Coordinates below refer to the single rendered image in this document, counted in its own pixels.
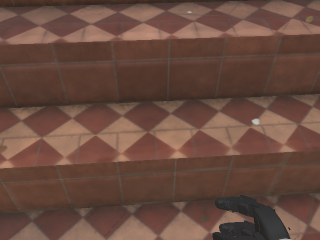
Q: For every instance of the robot right hand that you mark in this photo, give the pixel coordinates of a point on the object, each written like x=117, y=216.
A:
x=267, y=224

